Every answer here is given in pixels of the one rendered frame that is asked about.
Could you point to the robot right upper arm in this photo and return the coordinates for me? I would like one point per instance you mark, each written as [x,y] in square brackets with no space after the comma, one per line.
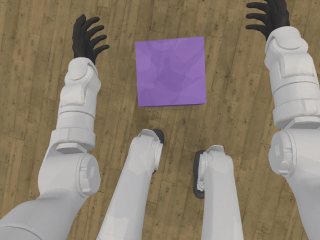
[295,154]

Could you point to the left robot hand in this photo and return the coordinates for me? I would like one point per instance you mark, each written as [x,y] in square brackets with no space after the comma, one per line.
[82,45]

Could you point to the robot left thigh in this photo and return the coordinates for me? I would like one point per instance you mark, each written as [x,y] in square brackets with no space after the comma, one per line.
[125,215]

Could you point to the carton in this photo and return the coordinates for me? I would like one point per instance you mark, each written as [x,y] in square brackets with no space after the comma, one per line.
[171,72]

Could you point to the right robot forearm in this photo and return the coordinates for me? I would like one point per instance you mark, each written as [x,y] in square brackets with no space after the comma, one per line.
[293,78]

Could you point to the left robot forearm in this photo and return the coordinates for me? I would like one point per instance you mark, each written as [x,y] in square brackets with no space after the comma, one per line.
[74,131]

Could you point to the robot right thigh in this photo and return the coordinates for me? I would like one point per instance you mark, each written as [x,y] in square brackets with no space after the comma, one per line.
[221,217]

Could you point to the robot left upper arm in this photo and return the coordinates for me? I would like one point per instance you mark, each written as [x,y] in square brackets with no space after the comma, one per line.
[65,183]

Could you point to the robot thigh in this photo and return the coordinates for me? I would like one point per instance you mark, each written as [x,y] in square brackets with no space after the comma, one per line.
[221,217]
[125,215]

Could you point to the right robot hand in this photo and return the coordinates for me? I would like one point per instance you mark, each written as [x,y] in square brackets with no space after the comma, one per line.
[276,16]

